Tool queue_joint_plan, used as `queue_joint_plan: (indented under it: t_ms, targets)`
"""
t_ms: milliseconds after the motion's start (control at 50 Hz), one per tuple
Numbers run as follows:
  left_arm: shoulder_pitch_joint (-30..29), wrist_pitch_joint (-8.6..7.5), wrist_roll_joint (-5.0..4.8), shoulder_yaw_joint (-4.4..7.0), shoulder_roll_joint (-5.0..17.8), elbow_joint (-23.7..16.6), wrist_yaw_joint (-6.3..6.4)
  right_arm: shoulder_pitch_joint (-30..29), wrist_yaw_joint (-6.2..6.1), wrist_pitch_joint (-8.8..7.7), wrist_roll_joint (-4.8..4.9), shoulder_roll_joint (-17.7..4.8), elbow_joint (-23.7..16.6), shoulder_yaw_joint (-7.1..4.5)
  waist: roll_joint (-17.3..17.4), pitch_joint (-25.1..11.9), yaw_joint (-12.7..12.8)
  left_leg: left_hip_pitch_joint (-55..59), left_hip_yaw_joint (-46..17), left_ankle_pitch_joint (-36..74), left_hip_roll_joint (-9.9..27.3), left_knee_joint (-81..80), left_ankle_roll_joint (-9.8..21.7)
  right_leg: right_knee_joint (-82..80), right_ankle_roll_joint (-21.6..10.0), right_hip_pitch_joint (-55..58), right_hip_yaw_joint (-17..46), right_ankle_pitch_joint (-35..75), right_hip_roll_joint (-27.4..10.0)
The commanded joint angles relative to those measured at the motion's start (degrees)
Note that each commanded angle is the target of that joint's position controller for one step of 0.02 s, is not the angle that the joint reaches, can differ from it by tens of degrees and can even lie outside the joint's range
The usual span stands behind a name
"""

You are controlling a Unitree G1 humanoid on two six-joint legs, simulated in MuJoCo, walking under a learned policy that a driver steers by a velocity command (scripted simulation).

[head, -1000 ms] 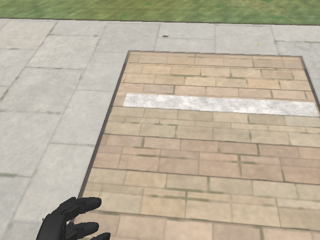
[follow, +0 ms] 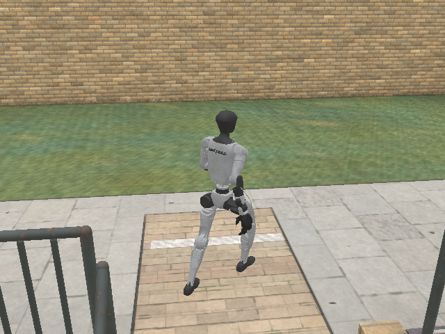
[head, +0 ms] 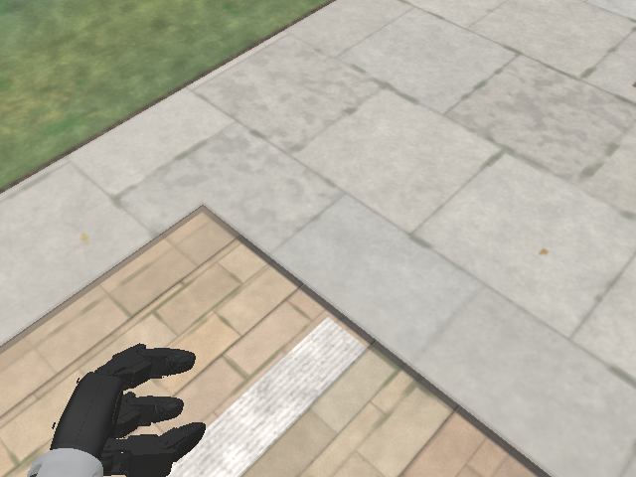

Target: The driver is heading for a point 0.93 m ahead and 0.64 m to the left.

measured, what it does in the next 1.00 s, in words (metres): walks ahead, turning left: right foot, then left foot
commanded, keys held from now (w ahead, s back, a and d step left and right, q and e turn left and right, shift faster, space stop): w+q+shift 1.00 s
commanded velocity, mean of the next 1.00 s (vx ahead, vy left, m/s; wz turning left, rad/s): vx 1.00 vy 0.00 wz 0.73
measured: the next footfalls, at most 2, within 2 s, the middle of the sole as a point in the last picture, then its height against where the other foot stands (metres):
right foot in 0.04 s outside the picture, level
left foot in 0.48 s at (250, 400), level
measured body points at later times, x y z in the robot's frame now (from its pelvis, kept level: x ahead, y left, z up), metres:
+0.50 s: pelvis +0.47 +0.06 -0.01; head +0.48 +0.06 +0.44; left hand +0.40 +0.32 -0.15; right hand +0.69 -0.16 -0.11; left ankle +0.60 +0.11 -0.71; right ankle +0.21 -0.07 -0.65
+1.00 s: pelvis +0.90 +0.21 +0.01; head +0.93 +0.23 +0.46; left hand +0.89 +0.53 -0.06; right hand +1.16 +0.01 -0.10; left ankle +0.69 +0.14 -0.61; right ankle +1.07 +0.16 -0.71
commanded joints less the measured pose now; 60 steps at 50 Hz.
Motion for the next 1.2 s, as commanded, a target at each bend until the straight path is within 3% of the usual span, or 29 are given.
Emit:
queue_joint_plan:
  t_ms: [20, 40, 60, 80, 100, 120, 180, 260, 340, 400, 440, 480, 500, 520, 540, 560, 580, 640, 700, 820, 880, 900, 920, 940, 960, 980, 1020, 1080, 1200]
  targets:
    - [27.41, -1.12, 0.82, 4.07, 8.62, 6.1, 2.26, -6.7, -0.9, 0.75, 0.79, -16.25, -4.06, -3.0, 6.38, -8.1, 21.14, -21.43, -4.53, 78.54, 11.64, 33.1, 9.95, -9.98, -2.64, 42.67, 1.07, -3.26, 3.75]
    - [30.1, -1.21, 2.12, 5.44, 13.52, 7.74, 3.5, -3.89, -0.07, 0.83, 0.39, -8.88, -5.64, -1.77, -1.32, -14.9, 17.06, -35.89, -7.86, 28.79, 5.52, 55.68, 9.75, -7.72, -1.98, 57.32, 16.78, -16.88, -9.74]
    - [28.08, -1.64, 2.35, 6.04, 17.49, 5.39, 4.12, 0.91, 0.72, 0.32, 2.94, -3.44, -9.61, -0.7, -11.47, -25.24, 10.72, -53.07, -17.61, -3.18, -2.86, 75.17, 8.92, -17.19, -4.95, 67.78, 48.07, -23.46, -26.88]
    - [28.32, -1.73, 0.89, 6.45, 14.5, 6.24, 4.66, -10.07, 0.15, 0.09, 2.49, -9.34, -11.42, -2.13, -1.69, -20.33, 14.98, -57.73, -22.12, 5.71, -1.67, 75.73, 9.65, -24.66, -2.17, 59.65, 46.06, -22.22, -23.49]
    - [25.71, -2.46, 0.78, 5.57, 12.02, 8.39, 4.98, -11.79, 0.35, -0.12, 2.6, -7.54, -12.06, -1.89, -2.38, -8.57, 11.09, -59.2, -20.49, 9.61, 0.36, 72.69, 9.47, -25.54, -2.1, 49.39, 36.42, -17.46, -22.12]
    - [23.68, -3.29, 0.5, 5.06, 8.88, 9.41, 4.61, -11.45, 0.75, 0.19, 2.04, -5.81, -10.67, -1.42, 0.54, -3.05, 8.56, -56.82, -20.24, 11.75, 2.96, 68.32, 9.22, -27.42, -0.82, 40.47, 29.42, -12.48, -19.52]
    - [22.11, -5.17, -0.56, 3.62, 3.62, 11.33, 4.5, -7.15, 2.43, 3.41, 0.88, -3.27, -7.58, -1.48, -1.99, -0.06, 3.32, -50.56, -21.05, 13.5, 5.54, 63.84, 8.05, -32.34, 2.63, 30.28, 15.63, -6.03, -15.13]
    - [24.22, -6.86, -1.22, 3.39, 2.63, 14.36, 3.94, -18.5, 3.47, 4.73, 1.04, -1.69, -10.83, -1.44, -2.85, 6.46, 3.81, -58.74, -17.81, 21.4, 5.81, 55.65, 7.72, -36.7, 6.94, 29.83, -0.07, 10.56, -10.96]
    - [25.15, -7.21, -1.17, 3.23, 4.11, 15.55, 4.79, -25.8, 4.67, 3.83, 1.2, -1.97, -13.54, -0.73, -2.13, 6.89, 3.8, -55.52, -10.42, 31.48, 2.84, 39.7, 10.42, -37.65, 9.17, 33.81, -10.06, 27.36, -8.85]
    - [26.21, -6.8, -1.36, 3.7, 8.08, 15.86, 6.43, -25.56, 5.25, 3.7, 1.16, -3.82, -13.62, -0.84, -3.14, 3.57, 2.1, -45.97, -3.82, 33.25, -3.45, 30.87, 13.25, -31.36, 10.75, 41.47, -12.67, 57.04, -10.55]
    - [23.1, -4.98, -0.69, 4.96, 12.34, 14.57, 7.73, -13.77, 4.59, 4.23, 1.36, -7.46, -10.76, -2.15, -6.89, -3.1, -4.84, -33.74, -3.42, 25.74, -7.45, 31.34, 14.75, -16.21, 10.75, 44.23, -11.72, 74.27, -13.11]
    - [16.26, -2.72, 0.02, 5.84, 13.92, 12.39, 7.41, 8.39, 2.76, 4.5, 1.38, -13.15, -4.44, -5.42, -4.01, -10.47, -15.45, -10.41, -10.92, 15.5, -8.07, 26.93, 19.07, 19.47, 8.81, 32.91, -9.29, 62.14, -12.42]
    - [12.18, -3.05, 0.03, 4.42, 7.1, 11.76, 5.82, 3.5, 1.73, 5.18, 3.37, -13.95, -4.42, -6.64, 9.97, -3.14, -12.18, -8.91, -19.2, 14.66, -5.31, 22.48, 20.83, 45.42, 9.17, 17.17, -7.78, 2.23, 0.95]
    - [21.59, -4.47, -0.21, 2.15, 0.78, 4.95, 5.02, -4.93, 1.77, 5.54, 0.85, -19.46, -7.43, -6.92, 18.54, -8.98, 2.33, 2.12, -48.27, 20.42, 5.07, 18.61, 31.18, 60.19, 11.99, -5.13, 2.0, -20.74, 4.92]
    - [20.41, -6.25, 0.07, 1.35, 2.95, 2.94, 4.92, -7.0, 1.28, 5.44, 0.53, -19.39, -10.24, -7.46, 10.99, -15.54, -0.08, 5.39, -65.76, 0.6, 11.26, 3.32, 35.09, 59.13, 10.89, -11.46, 10.64, -18.7, 3.0]
    - [16.88, -7.27, 0.13, 1.59, 5.72, 3.34, 4.8, -7.07, 0.5, 5.02, -0.05, -13.91, -9.34, -6.34, 0.19, -6.23, 1.18, -4.18, -65.62, -5.77, 11.18, -2.26, 30.56, 51.99, 10.29, -12.42, 11.54, -14.91, -0.51]
    - [14.38, -7.08, 0.42, 1.64, 5.89, 2.89, 4.74, -7.93, 0.45, 4.34, 0.13, -10.93, -8.08, -5.45, -5.64, -1.55, 3.97, -13.65, -59.5, -2.4, 8.95, -1.53, 27.06, 44.12, 10.49, -8.66, 11.46, -12.43, -3.39]
    - [14.53, -2.94, 2.42, 0.42, 4.08, 3.13, 4.72, -10.65, 0.33, 1.58, 1.23, -9.95, -8.6, -4.45, -6.11, 2.87, 8.08, -32.98, -44.85, 8.7, 1.15, -1.67, 24.3, 33.27, 12.84, 0.85, 9.71, -13.15, -7.39]
    - [5.13, -2.18, 1.44, -0.48, 3.14, -1.18, 3.97, -10.1, 0.61, 0.34, 1.6, -10.94, -9.24, -4.74, -3.2, 4.93, 5.42, -39.49, -38.43, 17.83, -3.28, -4.33, 22.83, 16.09, 14.5, 4.57, 6.37, -3.59, -8.33]
    - [-3.99, -3.14, -0.49, -1.06, 2.77, -4.24, 3.66, -6.02, 1.09, 0.89, 1.87, -12.44, -8.69, -5.96, 3.52, 0.88, -1.37, -24.9, -39.05, 39.18, -3.15, 2.49, 17.28, -7.88, 12.69, 9.66, 5.29, 12.78, -2.72]
    - [6.98, -3.77, -0.77, 1.21, 8.1, -1.32, 4.89, -10.29, 0.76, 0.59, 1.4, -15.35, -10.03, -6.66, 3.46, -6.41, 4.59, -21.93, -40.04, 54.2, -3.17, 15.84, 13.62, -12.67, 11.04, 27.02, 6.54, 4.86, 1.09]
    - [18.35, -4.07, -1.09, 2.59, 10.67, 1.21, 5.72, -13.67, 1.11, 0.28, 1.19, -17.14, -10.73, -6.97, 3.08, -11.96, 11.67, -24.86, -38.82, 54.78, -4.43, 28.27, 12.48, -12.59, 10.29, 39.03, 6.74, 0.8, 0.15]
    - [31.96, -4.28, -0.26, 4.36, 14.26, 3.68, 7.02, -16.1, 1.32, -0.55, 0.98, -13.29, -12.15, -5.93, 0.52, -19.02, 17.64, -33.18, -36.02, 44.31, -6.29, 44.92, 11.92, -9.88, 8.71, 54.14, 13.16, -12.45, -7.57]
    - [33.9, -4.44, 2.7, 5.41, 18.13, 3.99, 7.2, -10.26, 1.27, -0.68, 3.16, -2.49, -14.6, -3.17, -17.62, -26.72, 12.34, -51.44, -28.94, -4.71, -13.21, 63.52, 10.4, -17.79, 3.64, 69.0, 42.35, -32.94, -26.63]
    - [27.93, -3.73, 1.72, 5.95, 16.96, 3.23, 6.65, -10.67, 1.03, 0.1, 2.62, -5.81, -15.84, -2.31, -20.31, -25.72, 10.17, -59.15, -25.09, -1.56, -9.57, 70.15, 10.98, -27.87, 1.59, 64.0, 59.98, -44.67, -28.13]
    - [21.66, -3.36, 1.08, 4.94, 11.12, 2.55, 6.49, -16.32, 1.0, 1.02, 0.96, -9.24, -15.01, -2.98, -11.23, -14.72, 10.05, -61.31, -23.19, 5.51, -5.9, 69.49, 10.9, -28.65, 2.49, 54.23, 49.88, -44.07, -24.28]
    - [21.75, -3.09, 0.81, 3.96, 6.89, 5.37, 6.13, -21.18, 2.61, 2.25, -0.53, -9.3, -15.62, -3.11, -1.76, -5.76, 9.19, -59.49, -21.39, 9.46, -1.82, 65.3, 10.09, -27.72, 4.48, 42.32, 31.21, -23.16, -19.26]
    - [25.71, -4.71, -0.43, 3.26, 4.15, 10.57, 5.18, -23.42, 4.51, 4.42, -0.74, -4.8, -19.02, -1.61, -5.6, -0.94, 6.34, -61.19, -21.48, 9.73, 1.78, 64.04, 9.28, -30.27, 5.67, 35.81, 19.25, -10.3, -17.72]
    - [24.34, -6.59, -0.33, 3.65, 6.81, 13.34, 4.49, -33.4, 5.76, 5.52, -0.23, -6.04, -24.4, -0.62, -2.89, 5.25, 3.91, -60.17, -15.99, 24.38, 2.11, 49.36, 8.97, -37.07, 8.17, 30.72, -3.09, 9.94, -13.87]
